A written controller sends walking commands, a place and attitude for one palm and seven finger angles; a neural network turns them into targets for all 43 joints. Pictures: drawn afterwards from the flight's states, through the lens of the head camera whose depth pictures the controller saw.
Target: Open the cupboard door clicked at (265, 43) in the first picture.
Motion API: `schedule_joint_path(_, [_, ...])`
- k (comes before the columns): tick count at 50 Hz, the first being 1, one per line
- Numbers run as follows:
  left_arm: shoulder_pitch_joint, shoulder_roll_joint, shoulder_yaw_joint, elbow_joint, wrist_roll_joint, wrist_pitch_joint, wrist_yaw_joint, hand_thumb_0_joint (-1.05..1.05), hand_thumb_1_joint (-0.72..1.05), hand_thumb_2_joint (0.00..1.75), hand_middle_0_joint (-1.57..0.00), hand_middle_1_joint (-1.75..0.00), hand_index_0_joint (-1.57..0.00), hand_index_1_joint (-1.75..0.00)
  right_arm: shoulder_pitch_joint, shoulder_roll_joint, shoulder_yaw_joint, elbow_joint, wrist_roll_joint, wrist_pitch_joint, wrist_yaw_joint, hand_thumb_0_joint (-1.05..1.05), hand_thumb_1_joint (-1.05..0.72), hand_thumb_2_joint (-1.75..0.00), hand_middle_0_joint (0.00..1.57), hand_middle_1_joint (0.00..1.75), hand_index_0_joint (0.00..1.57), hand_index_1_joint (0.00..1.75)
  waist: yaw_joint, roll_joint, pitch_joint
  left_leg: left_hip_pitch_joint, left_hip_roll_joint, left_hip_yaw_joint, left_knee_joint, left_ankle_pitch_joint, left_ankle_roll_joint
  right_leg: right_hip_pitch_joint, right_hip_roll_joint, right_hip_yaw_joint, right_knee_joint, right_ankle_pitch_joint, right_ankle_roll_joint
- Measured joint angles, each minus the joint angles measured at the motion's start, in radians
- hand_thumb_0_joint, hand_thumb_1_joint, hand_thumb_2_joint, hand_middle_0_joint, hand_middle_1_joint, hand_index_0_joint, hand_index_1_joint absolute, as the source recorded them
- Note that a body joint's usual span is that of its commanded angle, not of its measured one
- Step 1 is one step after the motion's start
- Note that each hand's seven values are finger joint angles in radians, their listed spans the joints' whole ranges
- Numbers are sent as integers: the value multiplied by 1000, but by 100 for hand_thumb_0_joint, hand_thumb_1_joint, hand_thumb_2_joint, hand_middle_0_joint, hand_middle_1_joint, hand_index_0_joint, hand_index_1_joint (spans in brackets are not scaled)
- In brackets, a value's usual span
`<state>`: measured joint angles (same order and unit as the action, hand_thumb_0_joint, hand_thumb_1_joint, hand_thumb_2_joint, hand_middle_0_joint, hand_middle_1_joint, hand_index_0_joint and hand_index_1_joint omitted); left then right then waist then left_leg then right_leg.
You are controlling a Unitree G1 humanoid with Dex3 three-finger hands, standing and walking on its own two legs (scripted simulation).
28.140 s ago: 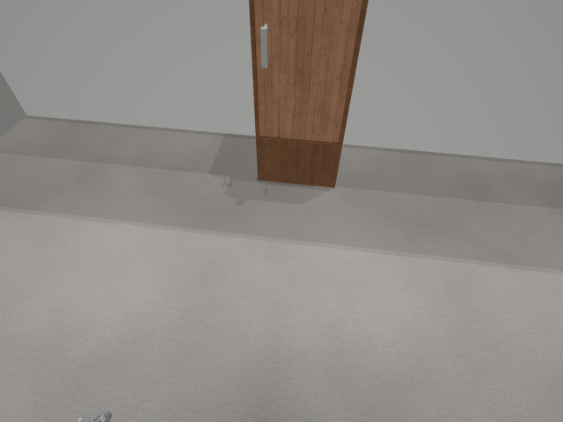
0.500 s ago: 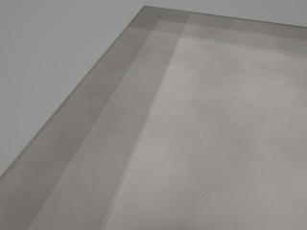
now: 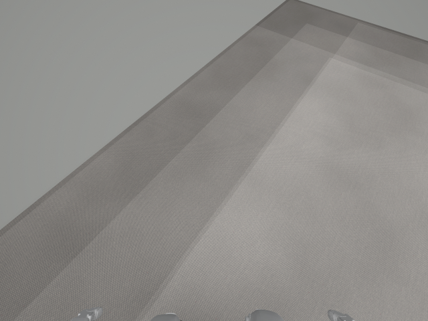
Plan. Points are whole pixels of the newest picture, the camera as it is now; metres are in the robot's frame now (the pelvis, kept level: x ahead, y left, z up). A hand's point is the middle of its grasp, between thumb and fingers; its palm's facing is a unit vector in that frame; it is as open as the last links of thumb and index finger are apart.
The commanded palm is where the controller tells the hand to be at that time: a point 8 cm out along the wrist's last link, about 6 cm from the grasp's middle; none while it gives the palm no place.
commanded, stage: turn to face it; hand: left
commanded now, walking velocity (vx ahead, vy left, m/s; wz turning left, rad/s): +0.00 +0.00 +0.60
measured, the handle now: out of the picture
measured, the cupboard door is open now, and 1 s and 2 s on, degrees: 51 51 51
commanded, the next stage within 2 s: none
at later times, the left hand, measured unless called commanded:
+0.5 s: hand out of the picture -0.01 +0.17 -0.18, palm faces +0.36 -0.91 -0.21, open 7.4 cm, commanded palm none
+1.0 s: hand out of the picture +0.02 +0.14 -0.14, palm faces +0.56 -0.78 -0.27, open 7.4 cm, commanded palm none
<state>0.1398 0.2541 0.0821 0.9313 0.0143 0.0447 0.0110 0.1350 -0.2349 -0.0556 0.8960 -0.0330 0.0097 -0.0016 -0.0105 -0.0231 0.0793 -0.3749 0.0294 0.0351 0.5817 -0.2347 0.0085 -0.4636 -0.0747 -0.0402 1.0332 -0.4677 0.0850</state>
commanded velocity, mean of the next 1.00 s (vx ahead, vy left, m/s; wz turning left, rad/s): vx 0.00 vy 0.00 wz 0.60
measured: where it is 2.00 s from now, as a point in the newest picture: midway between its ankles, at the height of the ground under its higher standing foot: outside the picture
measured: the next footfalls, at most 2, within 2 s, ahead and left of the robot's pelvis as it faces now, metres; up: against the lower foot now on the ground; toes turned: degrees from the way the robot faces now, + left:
right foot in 0.12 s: +0.06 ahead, -0.16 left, +0.00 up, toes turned +2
left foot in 0.46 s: +0.03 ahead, +0.09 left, +0.00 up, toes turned +24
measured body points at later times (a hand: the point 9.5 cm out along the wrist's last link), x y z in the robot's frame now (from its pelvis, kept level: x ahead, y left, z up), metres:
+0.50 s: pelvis +0.02 -0.03 -0.01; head +0.07 +0.01 +0.44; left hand -0.03 +0.22 -0.17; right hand +0.23 -0.23 -0.13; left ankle +0.00 +0.07 -0.73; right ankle +0.02 -0.16 -0.71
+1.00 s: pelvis +0.05 -0.08 +0.01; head +0.10 -0.06 +0.45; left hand -0.01 +0.18 -0.12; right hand +0.26 -0.26 -0.14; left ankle -0.04 +0.02 -0.65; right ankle +0.11 -0.18 -0.73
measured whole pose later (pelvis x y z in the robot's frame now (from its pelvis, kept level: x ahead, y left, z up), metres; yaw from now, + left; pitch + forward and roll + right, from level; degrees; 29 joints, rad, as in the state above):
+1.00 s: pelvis +0.05 -0.08 +0.01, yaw +37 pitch +0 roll +2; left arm 0.17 0.19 0.04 0.86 0.02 0.01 0.02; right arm 0.16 -0.26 -0.09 0.94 -0.02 0.09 0.02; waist -0.04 0.01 0.11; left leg -0.51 0.01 0.02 1.10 -0.45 -0.07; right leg -0.22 -0.10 -0.13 0.53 -0.31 0.00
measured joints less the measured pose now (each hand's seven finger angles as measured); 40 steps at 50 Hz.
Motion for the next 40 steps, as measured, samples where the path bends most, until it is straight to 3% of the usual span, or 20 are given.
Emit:
schedule_joint_path(5, [0, -7, -9, -48, -2, -19, -6, 0, 91, 90, -20, -29, -20, -30, 8, -16, -12, -1, 3, 28, 8, 0, -90, -90, 20, 30, 21, 29, -3, 47, -1, -6, -4, -78, -2, 7, -33, 105, 33, -3, -328, 92, -12])
schedule_joint_path(6, [12, -2, -12, -62, 2, -29, -6, 0, 91, 90, -20, -29, -20, -30, 15, -15, -16, -4, 7, 36, 10, 0, -90, -90, 20, 30, 21, 29, -2, 39, -12, -25, -16, -84, 27, -12, -35, 140, 24, 0, -425, 116, -28])
schedule_joint_path(9, [23, -25, -22, -67, 10, -42, 4, 0, 91, 90, -20, -29, -20, -30, 2, -32, -33, 7, 10, 58, 15, 0, -90, -90, 20, 30, 21, 29, 1, 58, 6, -115, -38, -90, 314, -225, -43, 148, 10, -38, -403, 129, -77])
schedule_joint_path(11, [42, -40, -28, -64, 9, -41, 10, 0, 91, 90, -20, -29, -20, -30, -8, -37, -37, 14, 10, 66, 19, 1, -91, -90, 20, 30, 20, 29, -1, 56, 16, -156, -37, -61, 489, -236, -55, 179, -5, -62, -428, 136, -84])
schedule_joint_path(13, [60, -50, -33, -57, 9, -40, 12, 0, 91, 90, -20, -29, -20, -30, -16, -32, -34, 17, 12, 69, 24, 1, -91, -90, 20, 30, 20, 29, -6, 42, 23, -159, -27, -27, 533, -223, -69, 209, -21, -85, -464, 147, -84])
schedule_joint_path(20, [96, -59, -39, -34, 12, -45, 6, 0, 90, 90, -21, -29, -20, -30, -50, -1, -13, 12, 20, 63, 35, 1, -91, -90, 20, 30, 20, 29, 13, -12, 48, -24, -12, 51, 214, -204, -70, 248, -67, -172, -480, 134, -71])
schedule_joint_path(22, [107, -51, -34, -27, 8, -43, 2, 0, 90, 90, -21, -30, -20, -30, -56, 3, -6, 2, 19, 52, 36, 1, -91, -90, 20, 30, 20, 29, 17, -23, 48, 38, -19, 67, 72, -124, -57, 235, -82, -196, -430, 103, -60])
schedule_joint_path(23, [117, -49, -31, -26, 4, -39, -1, 0, 90, 90, -21, -30, -20, -30, -53, -1, -4, -8, 16, 43, 38, 1, -91, -90, 20, 30, 20, 29, 16, -15, 38, 64, -12, 60, 7, -32, -32, 210, -85, -207, -374, 82, -52])
schedule_joint_path(26, [89, -21, -20, -6, 1, -2, 3, 0, 90, 90, -21, -30, -20, -30, -56, 13, -1, -17, 11, 21, 28, 0, -91, -90, 20, 30, 20, 29, 21, -38, 49, 33, -30, 38, 68, -65, 24, 88, -65, -96, -86, -69, -15])
schedule_joint_path(30, [43, -3, -7, -1, 2, 14, 1, 1, 91, 90, -20, -29, -20, -30, -27, 20, 5, -11, 7, 19, 8, 0, -90, -90, 20, 30, 21, 29, 20, -22, 40, 49, -34, -11, 8, -49, 16, -15, -22, -10, 70, -3, 1])
schedule_joint_path(35, [7, 3, -3, -35, 0, 4, -3, 1, 91, 90, -20, -29, -20, -30, 9, 18, 3, 11, 4, 22, 7, 0, -90, -90, 21, 30, 21, 29, 12, 9, 27, 70, -33, -65, -61, -4, 5, -7, 0, 26, -59, 43, 2])
schedule_joint_path(40, [-20, -3, -10, -66, -5, -13, -3, 0, 91, 90, -20, -29, -20, -30, 42, 8, -11, 21, 4, 38, 9, 0, -90, -90, 21, 30, 21, 30, -13, 45, 13, 41, -37, -133, -32, -9, -27, 113, 41, 20, -339, 102, -12])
